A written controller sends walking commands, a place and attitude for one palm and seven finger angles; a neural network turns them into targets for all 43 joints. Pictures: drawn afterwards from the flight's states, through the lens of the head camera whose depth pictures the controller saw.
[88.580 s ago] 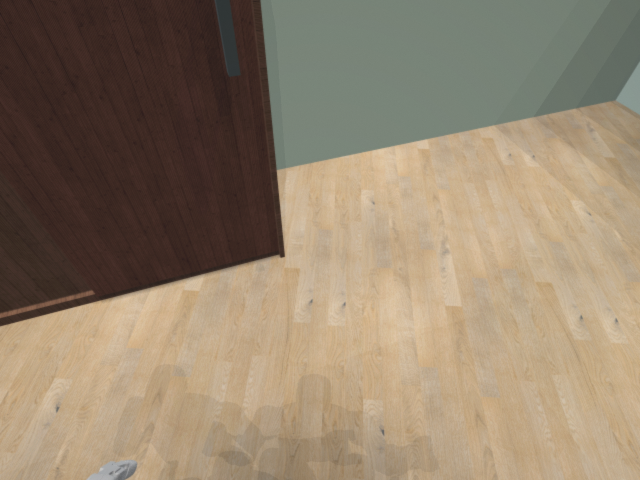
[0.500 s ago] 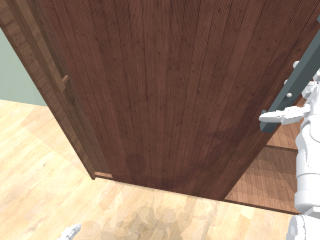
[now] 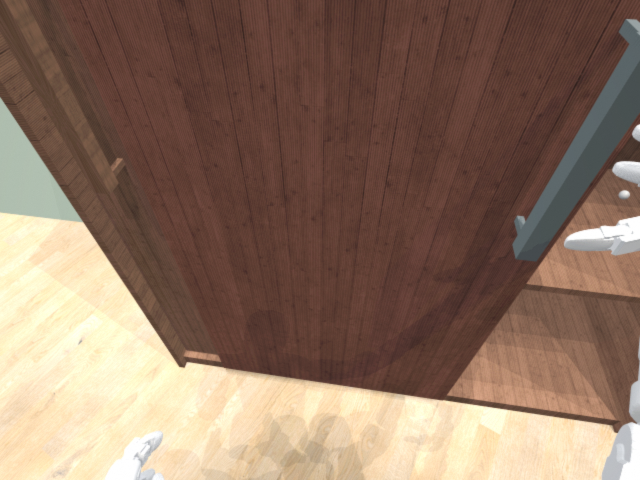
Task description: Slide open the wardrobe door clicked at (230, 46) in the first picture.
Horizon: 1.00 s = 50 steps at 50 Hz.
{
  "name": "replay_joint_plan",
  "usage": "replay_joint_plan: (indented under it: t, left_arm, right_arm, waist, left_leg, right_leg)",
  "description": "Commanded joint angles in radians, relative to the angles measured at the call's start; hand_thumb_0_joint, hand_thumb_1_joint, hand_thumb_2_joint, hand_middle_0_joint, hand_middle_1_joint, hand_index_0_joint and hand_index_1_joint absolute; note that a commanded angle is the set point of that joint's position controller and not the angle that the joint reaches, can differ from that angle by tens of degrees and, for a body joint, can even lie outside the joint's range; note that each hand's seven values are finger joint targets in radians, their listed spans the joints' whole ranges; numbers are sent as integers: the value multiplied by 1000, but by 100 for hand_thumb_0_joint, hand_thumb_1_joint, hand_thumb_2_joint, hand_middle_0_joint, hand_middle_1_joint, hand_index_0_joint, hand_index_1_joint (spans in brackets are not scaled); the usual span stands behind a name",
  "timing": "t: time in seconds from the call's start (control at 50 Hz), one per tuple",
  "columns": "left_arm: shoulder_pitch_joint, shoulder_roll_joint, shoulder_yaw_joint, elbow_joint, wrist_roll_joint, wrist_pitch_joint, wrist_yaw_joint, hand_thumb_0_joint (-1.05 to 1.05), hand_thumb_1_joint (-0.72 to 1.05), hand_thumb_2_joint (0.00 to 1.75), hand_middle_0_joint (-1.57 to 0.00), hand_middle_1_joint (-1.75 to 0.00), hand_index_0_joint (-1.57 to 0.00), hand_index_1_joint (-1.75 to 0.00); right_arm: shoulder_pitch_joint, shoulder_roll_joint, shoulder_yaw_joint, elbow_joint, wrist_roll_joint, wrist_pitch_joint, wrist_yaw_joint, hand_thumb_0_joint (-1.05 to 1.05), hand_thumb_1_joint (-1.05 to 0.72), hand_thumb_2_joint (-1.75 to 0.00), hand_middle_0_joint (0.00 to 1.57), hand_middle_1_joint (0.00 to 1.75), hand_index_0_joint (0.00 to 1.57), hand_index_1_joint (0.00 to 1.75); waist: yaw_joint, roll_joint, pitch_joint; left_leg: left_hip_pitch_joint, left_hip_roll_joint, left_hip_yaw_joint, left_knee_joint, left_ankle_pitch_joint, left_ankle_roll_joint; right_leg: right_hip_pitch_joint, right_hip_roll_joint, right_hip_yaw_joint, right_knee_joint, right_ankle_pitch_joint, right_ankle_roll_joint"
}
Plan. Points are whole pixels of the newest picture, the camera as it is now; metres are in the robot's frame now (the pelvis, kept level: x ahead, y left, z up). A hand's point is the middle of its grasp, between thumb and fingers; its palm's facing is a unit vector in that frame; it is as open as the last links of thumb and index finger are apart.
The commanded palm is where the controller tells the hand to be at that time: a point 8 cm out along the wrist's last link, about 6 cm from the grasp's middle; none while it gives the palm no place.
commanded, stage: slip the hand off the handle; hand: right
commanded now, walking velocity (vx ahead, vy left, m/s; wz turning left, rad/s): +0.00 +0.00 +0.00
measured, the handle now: (569, 159) +0.45 -0.26 +0.19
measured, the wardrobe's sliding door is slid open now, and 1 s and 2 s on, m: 0.51 0.51 0.51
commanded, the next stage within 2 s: draw the hand back to the body in 0.84 s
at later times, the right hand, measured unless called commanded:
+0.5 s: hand out of the picture +0.35 -0.30 +0.19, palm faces +0.37 +0.92 -0.15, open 14.7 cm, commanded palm +0.30 -0.35 +0.19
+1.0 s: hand out of the picture +0.27 -0.30 +0.19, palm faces +0.38 +0.92 -0.12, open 14.7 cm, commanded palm +0.24 -0.34 +0.19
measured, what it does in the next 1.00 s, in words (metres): stands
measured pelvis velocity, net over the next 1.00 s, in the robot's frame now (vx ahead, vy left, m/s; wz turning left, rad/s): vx -0.01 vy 0.01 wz -0.03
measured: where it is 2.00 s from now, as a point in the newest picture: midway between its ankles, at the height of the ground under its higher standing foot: outside the picture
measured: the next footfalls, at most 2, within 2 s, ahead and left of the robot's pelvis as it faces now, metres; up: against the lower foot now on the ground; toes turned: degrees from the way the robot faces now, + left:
none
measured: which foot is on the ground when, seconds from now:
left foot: down 0.00-1.00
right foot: down 0.00-1.00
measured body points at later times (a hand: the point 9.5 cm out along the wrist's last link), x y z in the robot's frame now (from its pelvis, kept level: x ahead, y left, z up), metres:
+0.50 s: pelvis +0.00 -0.01 +0.00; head +0.00 +0.00 +0.45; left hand +0.11 +0.25 -0.10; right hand +0.32 -0.35 +0.20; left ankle -0.03 +0.09 -0.73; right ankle +0.05 -0.11 -0.73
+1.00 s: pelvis -0.01 +0.01 +0.00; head -0.03 +0.02 +0.45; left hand +0.18 +0.23 -0.08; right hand +0.25 -0.35 +0.20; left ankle -0.03 +0.09 -0.73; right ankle +0.05 -0.11 -0.73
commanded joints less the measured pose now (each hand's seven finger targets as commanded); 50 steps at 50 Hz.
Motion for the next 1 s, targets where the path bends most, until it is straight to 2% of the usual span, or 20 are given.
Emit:
replay_joint_plan:
  t: [0.0, 0.02, 0.08, 0.12, 0.16, 0.22, 0.3, 0.32, 0.38, 0.46, 0.48, 0.52, 0.56, 0.66, 0.7, 0.78, 0.82, 0.94, 0.96, 0.98]
  left_arm:
    - [17, 153, 57, -113, 4, -46, 17, 0, 90, 90, -20, -30, -20, -30]
    - [22, 161, 58, -107, 5, -45, 16, 0, 90, 90, -20, -30, -20, -30]
    - [33, 165, 58, -109, 0, -42, 17, 0, 90, 90, -20, -30, -20, -30]
    - [36, 166, 60, -117, 2, -43, 17, 0, 90, 90, -20, -30, -20, -30]
    - [36, 159, 62, -129, -2, -45, 13, 0, 90, 90, -20, -30, -20, -30]
    - [27, 165, 67, -148, -3, -48, 9, 0, 90, 90, -20, -30, -20, -30]
    - [-6, 156, 63, -168, -12, -55, 11, 0, 90, 90, -20, -30, -20, -30]
    - [-13, 158, 62, -164, -8, -57, 12, 0, 90, 90, -20, -30, -20, -30]
    - [-41, 144, 57, -178, -4, -68, 10, 0, 90, 90, -20, -30, -20, -30]
    - [-74, 132, 49, -178, -2, -80, 13, 0, 90, 90, -20, -30, -20, -30]
    - [-83, 130, 45, -180, -3, -84, 15, 0, 90, 90, -20, -30, -20, -30]
    - [-97, 128, 43, -175, -6, -86, 23, 0, 90, 90, -20, -30, -20, -30]
    - [-110, 123, 36, -175, -9, -87, 27, 0, 90, 90, -20, -30, -20, -30]
    - [-139, 114, 27, -181, -10, -95, 32, 0, 90, 90, -20, -30, -20, -30]
    - [-146, 114, 27, -178, -12, -98, 37, 0, 90, 90, -20, -30, -20, -30]
    - [-168, 104, 18, -184, -12, -113, 40, 0, 90, 90, -20, -30, -20, -30]
    - [-168, 107, 22, -184, -7, -122, 40, 0, 90, 90, -20, -30, -20, -30]
    - [-184, 106, 10, -160, -9, -130, 52, 0, 90, 90, -20, -30, -20, -30]
    - [-192, 128, 1, -162, -33, -138, 60, 0, 90, 90, -20, -30, -20, -30]
    - [-205, 122, 2, -178, -46, -147, 69, 0, 90, 90, -20, -30, -20, -30]
  right_arm:
    - [-426, -337, -78, -210, 19, -106, 20, 0, 55, -20, 25, 115, 25, 115]
    - [-426, -389, -118, -192, 18, -109, 25, 0, 55, -20, 25, 115, 25, 115]
    - [-421, -392, -112, -125, 23, -115, 56, 0, 55, -20, 25, 115, 25, 115]
    - [-416, -438, -146, -159, 25, -129, 65, 0, 55, -20, 25, 115, 25, 115]
    - [-367, -353, -93, -177, 38, -131, 78, 0, 55, -20, 25, 115, 25, 115]
    - [-241, -362, -138, -254, 73, -129, 81, 0, 55, -20, 25, 115, 25, 115]
    - [-164, -321, -136, -348, 97, -91, 64, 0, 55, -20, 25, 115, 25, 115]
    - [-173, -349, -163, -389, 94, -83, 53, 0, 55, -20, 25, 115, 25, 115]
    - [-122, -320, -162, -507, 85, -69, 23, 0, 55, -20, 25, 115, 25, 115]
    - [-6, -257, -141, -575, 90, -43, 1, 0, 55, -20, 25, 115, 25, 115]
    - [-29, -237, -120, -603, 95, -33, 4, 0, 55, -20, 25, 115, 25, 115]
    - [3, -254, -147, -599, 103, -10, 2, 0, 55, -20, 25, 115, 25, 115]
    - [25, -234, -132, -592, 107, 16, 11, 0, 55, -20, 25, 115, 25, 115]
    - [57, -200, -106, -647, 119, 27, 32, 0, 55, -20, 25, 115, 25, 115]
    - [77, -222, -128, -657, 131, 23, 42, 0, 55, -20, 25, 115, 25, 115]
    - [61, -162, -64, -715, 133, 17, 57, 0, 55, -20, 25, 115, 25, 115]
    - [119, -192, -107, -740, 142, 13, 51, 0, 55, -20, 25, 115, 25, 115]
    - [51, -211, -108, -681, 136, 24, 40, 0, 55, -20, 25, 115, 25, 115]
    - [62, -150, -43, -581, 247, 93, 154, 0, 55, -20, 25, 115, 25, 115]
    - [29, -211, -84, -628, 273, 123, 214, 0, 55, -20, 25, 115, 25, 115]
  waist:
    - [10, -92, -284]
    - [5, -90, -296]
    - [12, -69, -261]
    - [0, -125, -304]
    - [3, -109, -287]
    - [-28, -98, -315]
    - [-33, -79, -255]
    - [-36, -91, -268]
    - [-48, -126, -275]
    - [-52, -107, -242]
    - [-42, -103, -236]
    - [-47, -77, -211]
    - [-46, -69, -185]
    - [-44, -80, -177]
    - [-47, -66, -165]
    - [-38, -127, -150]
    - [-56, -92, -181]
    - [-45, -99, -127]
    - [-22, -88, -169]
    - [-46, -83, -188]
  left_leg:
    - [-78, -3, -77, -80, 269, -15]
    - [-69, -2, -86, -78, 276, -19]
    - [-92, -4, -81, -78, 238, -22]
    - [-78, -4, -88, -69, 260, -20]
    - [-109, -11, -74, -70, 229, -18]
    - [-73, -14, -76, -65, 250, -17]
    - [-80, -15, -69, -75, 213, -18]
    - [-80, -15, -72, -75, 213, -19]
    - [-79, -18, -63, -68, 198, -14]
    - [-74, -19, -54, -72, 204, -15]
    - [-84, -17, -53, -79, 187, -17]
    - [-67, -14, -59, -94, 184, -19]
    - [-70, -10, -59, -105, 169, -19]
    - [-63, -6, -62, -114, 185, -20]
    - [-54, -5, -67, -126, 182, -20]
    - [-82, -6, -60, -129, 132, -16]
    - [-46, -3, -63, -129, 165, -17]
    - [-65, 6, -74, -154, 86, -19]
    - [15, 14, -83, -172, 125, -21]
    - [38, 17, -87, -180, 154, -25]
  right_leg:
    - [273, 20, 69, -13, 190, -30]
    - [255, 19, 68, -13, 185, -30]
    - [222, 19, 68, -17, 144, -31]
    - [236, 20, 63, -6, 170, -33]
    - [254, 15, 73, -11, 159, -30]
    - [254, 16, 71, -12, 178, -33]
    - [238, 15, 69, -26, 141, -35]
    - [246, 14, 73, -31, 139, -33]
    - [276, 10, 82, -44, 148, -27]
    - [287, 6, 83, -57, 155, -23]
    - [293, 6, 87, -64, 133, -22]
    - [275, 8, 78, -68, 114, -22]
    - [270, 10, 79, -78, 92, -20]
    - [287, 16, 77, -77, 102, -19]
    - [286, 16, 73, -73, 96, -21]
    - [308, 19, 94, -90, 51, -16]
    - [308, 20, 89, -83, 82, -19]
    - [274, 25, 91, -98, 9, -15]
    - [294, 25, 96, -113, 10, -18]
    - [305, 25, 99, -109, 32, -23]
